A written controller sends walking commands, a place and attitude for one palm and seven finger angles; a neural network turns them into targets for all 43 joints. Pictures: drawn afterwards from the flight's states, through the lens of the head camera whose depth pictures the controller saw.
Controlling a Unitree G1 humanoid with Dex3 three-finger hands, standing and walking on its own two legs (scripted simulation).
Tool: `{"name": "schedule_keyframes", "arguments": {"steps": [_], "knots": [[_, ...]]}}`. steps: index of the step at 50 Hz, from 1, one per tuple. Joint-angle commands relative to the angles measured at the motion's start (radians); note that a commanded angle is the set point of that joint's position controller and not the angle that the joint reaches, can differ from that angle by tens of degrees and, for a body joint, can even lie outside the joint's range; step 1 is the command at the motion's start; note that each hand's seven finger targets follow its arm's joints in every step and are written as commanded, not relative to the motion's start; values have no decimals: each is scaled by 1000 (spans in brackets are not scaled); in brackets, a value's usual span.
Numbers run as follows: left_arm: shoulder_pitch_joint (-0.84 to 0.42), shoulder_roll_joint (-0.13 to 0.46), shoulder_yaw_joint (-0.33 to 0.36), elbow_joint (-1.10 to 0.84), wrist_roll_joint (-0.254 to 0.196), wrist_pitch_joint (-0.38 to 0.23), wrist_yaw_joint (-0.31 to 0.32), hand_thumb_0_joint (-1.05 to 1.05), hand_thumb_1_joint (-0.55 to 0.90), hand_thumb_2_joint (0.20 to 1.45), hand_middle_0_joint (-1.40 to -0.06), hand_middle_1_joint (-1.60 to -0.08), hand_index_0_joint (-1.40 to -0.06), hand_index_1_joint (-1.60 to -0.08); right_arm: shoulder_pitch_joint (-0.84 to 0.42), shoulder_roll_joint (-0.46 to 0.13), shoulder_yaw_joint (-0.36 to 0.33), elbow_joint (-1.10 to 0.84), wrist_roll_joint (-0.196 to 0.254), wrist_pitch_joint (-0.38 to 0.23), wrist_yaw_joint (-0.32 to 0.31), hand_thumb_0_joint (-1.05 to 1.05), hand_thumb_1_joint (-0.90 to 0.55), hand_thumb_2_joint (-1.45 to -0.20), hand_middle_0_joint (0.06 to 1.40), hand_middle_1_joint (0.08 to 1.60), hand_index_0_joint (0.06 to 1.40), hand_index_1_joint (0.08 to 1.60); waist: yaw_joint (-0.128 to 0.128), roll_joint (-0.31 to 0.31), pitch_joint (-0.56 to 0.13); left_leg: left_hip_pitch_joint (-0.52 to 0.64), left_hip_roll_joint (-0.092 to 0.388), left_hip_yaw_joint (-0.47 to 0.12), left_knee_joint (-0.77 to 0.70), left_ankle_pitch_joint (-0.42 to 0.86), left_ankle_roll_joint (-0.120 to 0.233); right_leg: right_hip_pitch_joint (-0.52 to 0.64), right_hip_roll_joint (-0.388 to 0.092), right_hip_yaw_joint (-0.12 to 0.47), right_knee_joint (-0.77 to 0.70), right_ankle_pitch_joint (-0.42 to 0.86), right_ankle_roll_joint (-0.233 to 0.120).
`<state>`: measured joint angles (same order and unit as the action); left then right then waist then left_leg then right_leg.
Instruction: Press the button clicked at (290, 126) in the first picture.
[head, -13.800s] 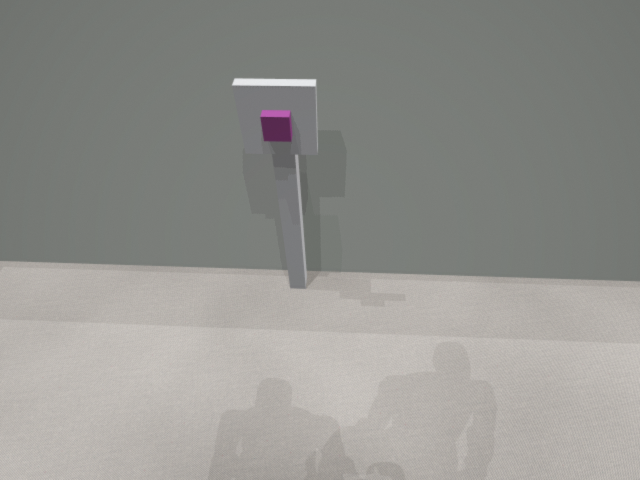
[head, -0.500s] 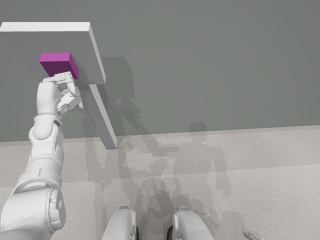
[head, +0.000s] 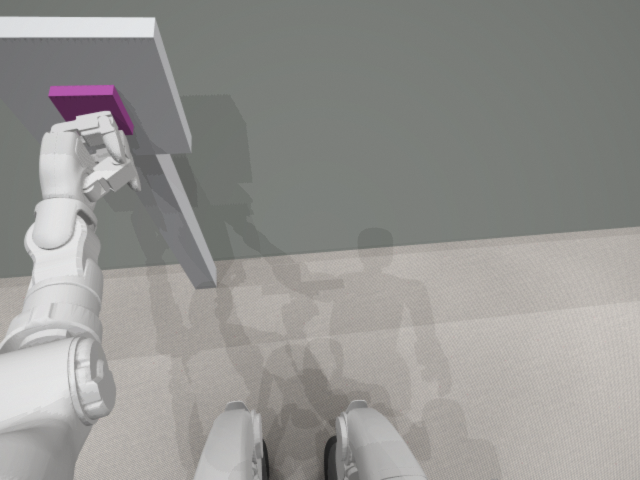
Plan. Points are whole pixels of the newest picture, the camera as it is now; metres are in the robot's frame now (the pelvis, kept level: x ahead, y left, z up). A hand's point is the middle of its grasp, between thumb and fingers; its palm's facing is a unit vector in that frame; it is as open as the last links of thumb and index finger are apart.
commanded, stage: press the button with the knuckle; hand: left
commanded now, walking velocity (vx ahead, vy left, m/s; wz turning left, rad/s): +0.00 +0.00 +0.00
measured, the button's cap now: (95, 105) +0.54 +0.24 +0.08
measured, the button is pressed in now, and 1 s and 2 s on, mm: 12 9 0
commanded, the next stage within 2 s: hold the button down briefly in 0.22 s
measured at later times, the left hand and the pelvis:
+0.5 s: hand (120, 160) +0.49 +0.22 +0.04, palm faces +0.04 -1.00 -0.04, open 2.8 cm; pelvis -0.04 +0.01 -0.02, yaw +0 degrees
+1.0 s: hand (122, 166) +0.48 +0.21 +0.04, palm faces +0.08 -1.00 -0.03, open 2.7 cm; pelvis -0.04 +0.01 -0.02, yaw +0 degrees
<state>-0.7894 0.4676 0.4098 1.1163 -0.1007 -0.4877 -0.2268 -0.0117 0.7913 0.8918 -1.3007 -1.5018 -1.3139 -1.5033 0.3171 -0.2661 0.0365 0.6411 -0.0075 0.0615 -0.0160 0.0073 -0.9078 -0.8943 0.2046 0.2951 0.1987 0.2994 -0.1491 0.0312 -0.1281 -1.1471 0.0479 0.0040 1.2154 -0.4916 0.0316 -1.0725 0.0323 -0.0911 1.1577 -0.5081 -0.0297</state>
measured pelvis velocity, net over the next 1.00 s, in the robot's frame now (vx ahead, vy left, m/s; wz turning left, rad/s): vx -0.04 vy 0.01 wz -0.01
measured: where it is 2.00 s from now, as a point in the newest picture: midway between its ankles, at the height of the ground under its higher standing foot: outside the picture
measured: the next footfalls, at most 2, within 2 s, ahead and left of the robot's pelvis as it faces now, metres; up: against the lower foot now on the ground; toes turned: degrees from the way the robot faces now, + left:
none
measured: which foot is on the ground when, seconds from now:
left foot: down 0.00-1.00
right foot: down 0.00-1.00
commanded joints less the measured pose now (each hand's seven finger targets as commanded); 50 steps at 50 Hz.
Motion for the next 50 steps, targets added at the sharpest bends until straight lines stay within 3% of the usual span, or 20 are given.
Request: {"name": "schedule_keyframes", "arguments": {"steps": [1, 5, 8, 13, 14, 15, 17, 19, 21, 23, 26, 28, 30, 32, 37, 39, 41, 44, 46, 50], "knots": [[-496, 313, 66, -202, -21, -58, 28, 0, 900, 900, -1300, -1500, -1300, -1500, 150, -186, -64, -49, -10, -13, -9, 0, -900, -900, 200, 300, 200, 300, -35, 98, -495, 387, -18, -77, -116, 282, 4, 145, 13, 77, -152, 217, 14], [-566, 317, 54, -182, -12, -53, 31, 0, 900, 900, -1300, -1500, -1300, -1500, 148, -186, -59, -48, -10, -16, -11, 0, -900, -900, 200, 300, 200, 300, -56, 128, -470, 366, -17, -84, -110, 234, 6, 97, 14, 77, -151, 166, 13], [-598, 356, 66, -125, -10, -35, 34, 0, 900, 900, -1300, -1500, -1300, -1500, 149, -196, -52, -48, -8, -19, -17, 0, -900, -900, 200, 300, 200, 300, -74, 95, -426, 295, -18, -82, -105, 155, 9, 87, 14, 81, -159, 108, 18], [-702, 376, 42, -100, -1, -17, 35, 0, 900, 900, -1300, -1500, -1300, -1500, 159, -206, -41, -50, -8, -36, -25, 0, -900, -900, 200, 300, 200, 300, -105, 132, -436, 275, -17, -98, -94, 95, 12, 25, 13, 76, -140, 61, 17], [-707, 405, 60, -94, 1, -14, 36, 0, 900, 900, -1300, -1500, -1300, -1500, 163, -210, -39, -51, -8, -38, -27, 0, -900, -900, 200, 300, 200, 300, -96, 137, -447, 273, -18, -103, -96, 86, 9, 25, 13, 72, -133, 53, 15], [-739, 380, 36, -106, 2, -14, 37, 0, 900, 900, -1300, -1500, -1300, -1500, 162, -208, -38, -51, -10, -43, -27, 0, -900, -900, 200, 300, 200, 300, -105, 177, -464, 295, -18, -109, -94, 92, 9, -6, 13, 69, -124, 55, 12], [-752, 377, 30, -76, 0, 3, 43, 0, 900, 900, -1300, -1500, -1300, -1500, 167, -215, -36, -47, -9, -50, -28, 0, -900, -900, 200, 300, 200, 300, -120, 152, -443, 281, -14, -120, -101, 30, 9, -34, 13, 64, -127, 24, 16], [-759, 381, 20, -57, 3, 18, 46, 0, 900, 900, -1300, -1500, -1300, -1500, 167, -218, -31, -50, -8, -58, -31, 0, -900, -900, 200, 300, 200, 300, -124, 131, -424, 237, -15, -120, -102, -16, 12, -32, 11, 68, -127, -4, 17], [-810, 375, 6, -104, 11, 13, 54, 0, 900, 900, -1300, -1500, -1300, -1500, 172, -222, -32, -47, -11, -67, -31, 0, -900, -900, 200, 300, 200, 300, -124, 190, -474, 295, -12, -138, -114, -26, 8, -68, 9, 58, -112, -3, 14], [-824, 365, 0, -108, 17, 17, 66, 0, 900, 900, -1300, -1500, -1300, -1500, 178, -221, -34, -41, -14, -73, -30, 0, -900, -900, 200, 300, 200, 300, -125, 202, -482, 321, -9, -152, -123, -41, 4, -88, 8, 53, -111, -3, 12], [-822, 396, 14, -82, 23, 25, 74, 0, 900, 900, -1300, -1500, -1300, -1500, 180, -227, -27, -41, -14, -82, -30, 0, -900, -900, 200, 300, 200, 300, -124, 174, -452, 270, -12, -149, -126, -92, 7, -80, 8, 59, -118, -36, 13], [-840, 365, -16, -90, 26, 27, 76, 0, 900, 900, -1300, -1500, -1300, -1500, 177, -224, -26, -38, -15, -91, -29, 0, -900, -900, 200, 300, 200, 300, -132, 184, -447, 271, -11, -153, -132, -121, 7, -87, 8, 62, -124, -47, 12], [-845, 406, 9, -88, 33, 24, 82, 0, 900, 900, -1300, -1500, -1300, -1500, 180, -229, -23, -40, -15, -98, -32, 0, -900, -900, 200, 300, 200, 300, -131, 181, -456, 252, -10, -154, -128, -139, 9, -90, 7, 64, -117, -58, 11], [-850, 382, -14, -91, 38, 25, 81, 0, 900, 900, -1300, -1500, -1300, -1500, 184, -228, -25, -36, -15, -103, -31, 0, -900, -900, 200, 300, 200, 300, -134, 183, -450, 267, -9, -160, -138, -151, 6, -95, 8, 61, -122, -62, 11], [-801, 375, 4, -93, 31, 28, 79, 0, 900, 900, -1300, -1500, -1300, -1500, 191, -230, -31, -38, -18, -105, -24, 0, -900, -900, 200, 300, 200, 300, -114, 184, -462, 283, -8, -163, -146, -142, 3, -90, 8, 59, -122, -55, 7], [-787, 338, -15, -108, 28, 29, 78, 0, 900, 900, -1300, -1500, -1300, -1500, 189, -224, -33, -39, -19, -106, -20, 0, -900, -900, 200, 300, 200, 300, -111, 194, -451, 289, -10, -156, -149, -137, 3, -85, 6, 60, -128, -50, 8], [-728, 369, 22, -110, 28, 27, 77, 0, 900, 900, -1300, -1500, -1300, -1500, 194, -228, -36, -42, -18, -101, -17, 0, -900, -900, 200, 300, 200, 300, -89, 167, -465, 292, -8, -155, -154, -111, 2, -58, 8, 57, -127, -43, 6], [-677, 342, 10, -139, 24, 25, 71, 0, 900, 900, -1300, -1500, -1300, -1500, 188, -219, -39, -50, -16, -94, -13, 0, -900, -900, 200, 300, 200, 300, -73, 156, -455, 292, -10, -141, -158, -92, 2, -26, 7, 62, -139, -38, 6], [-640, 309, -2, -180, 20, 15, 69, 0, 900, 900, -1300, -1500, -1300, -1500, 184, -213, -43, -55, -15, -90, -8, 0, -900, -900, 200, 300, 200, 300, -61, 181, -486, 345, -9, -141, -164, -39, 0, -21, 8, 56, -134, -7, 3], [-518, 257, -4, -229, -1, 3, 68, 0, 900, 900, -1300, -1500, -1300, -1500, 175, -202, -54, -62, -10, -73, -2, 0, -900, -900, 200, 300, 200, 300, -33, 150, -490, 400, -9, -128, -173, 65, -4, 30, 10, 48, -148, 51, 1]]}}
